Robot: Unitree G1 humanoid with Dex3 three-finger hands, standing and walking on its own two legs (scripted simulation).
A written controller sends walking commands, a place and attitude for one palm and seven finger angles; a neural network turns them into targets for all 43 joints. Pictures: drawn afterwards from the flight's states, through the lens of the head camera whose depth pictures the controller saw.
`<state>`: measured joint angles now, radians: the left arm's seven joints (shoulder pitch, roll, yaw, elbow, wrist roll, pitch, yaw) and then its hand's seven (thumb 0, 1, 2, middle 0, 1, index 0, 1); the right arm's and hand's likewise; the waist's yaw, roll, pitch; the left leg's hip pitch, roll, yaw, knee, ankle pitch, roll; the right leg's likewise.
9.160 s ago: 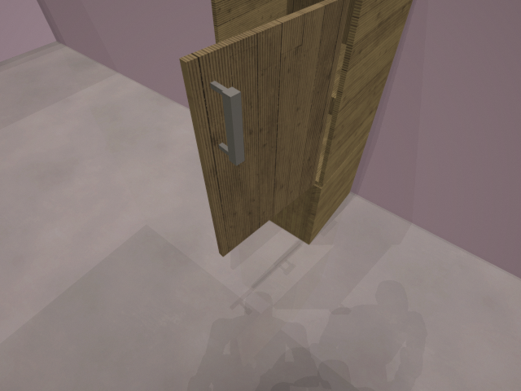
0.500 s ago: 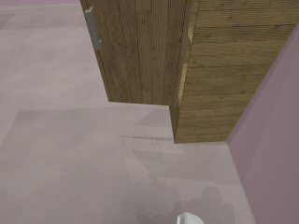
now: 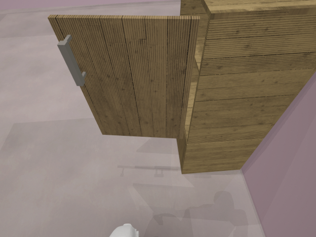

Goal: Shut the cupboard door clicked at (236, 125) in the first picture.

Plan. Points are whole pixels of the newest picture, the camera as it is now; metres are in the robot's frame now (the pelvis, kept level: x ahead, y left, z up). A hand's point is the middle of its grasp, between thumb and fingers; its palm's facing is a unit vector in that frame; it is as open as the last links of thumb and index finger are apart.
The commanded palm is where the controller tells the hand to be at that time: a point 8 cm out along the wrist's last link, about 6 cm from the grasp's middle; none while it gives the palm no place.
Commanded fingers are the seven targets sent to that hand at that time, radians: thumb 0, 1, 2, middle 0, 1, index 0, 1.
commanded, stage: take the last steps up to it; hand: left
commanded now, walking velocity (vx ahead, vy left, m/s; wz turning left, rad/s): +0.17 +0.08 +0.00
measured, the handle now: (74, 61) +0.59 +0.30 +0.11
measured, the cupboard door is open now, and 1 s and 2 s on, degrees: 82 82 82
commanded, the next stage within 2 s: come to a stop and stand still in 0.04 s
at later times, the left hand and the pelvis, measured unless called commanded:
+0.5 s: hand (82, 233) +0.15 +0.25 -0.19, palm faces +0.00 -0.98 -0.21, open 7.3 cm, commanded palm none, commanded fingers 0.00 0.90 0.90 -0.20 -0.30 -0.20 -0.30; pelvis +0.09 +0.05 -0.01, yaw -4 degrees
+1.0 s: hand out of the picture +0.13 +0.20 -0.18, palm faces +0.01 -0.97 -0.24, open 7.3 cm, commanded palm none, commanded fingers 0.00 0.90 0.90 -0.20 -0.30 -0.20 -0.30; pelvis +0.07 +0.01 -0.01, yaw -2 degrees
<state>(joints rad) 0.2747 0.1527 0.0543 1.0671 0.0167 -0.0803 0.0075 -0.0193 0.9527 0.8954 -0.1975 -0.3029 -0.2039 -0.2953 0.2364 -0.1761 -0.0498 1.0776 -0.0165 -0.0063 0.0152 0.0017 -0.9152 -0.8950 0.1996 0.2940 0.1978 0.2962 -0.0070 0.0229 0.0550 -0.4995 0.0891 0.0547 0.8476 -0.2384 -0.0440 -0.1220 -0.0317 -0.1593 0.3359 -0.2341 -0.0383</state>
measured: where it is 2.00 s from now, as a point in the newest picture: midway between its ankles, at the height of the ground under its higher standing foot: outside the picture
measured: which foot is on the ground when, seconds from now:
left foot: up 0.00-0.14, down 0.16-0.68, up 0.70-1.00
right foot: down 0.00-0.18, up 0.20-0.66, down 0.68-1.00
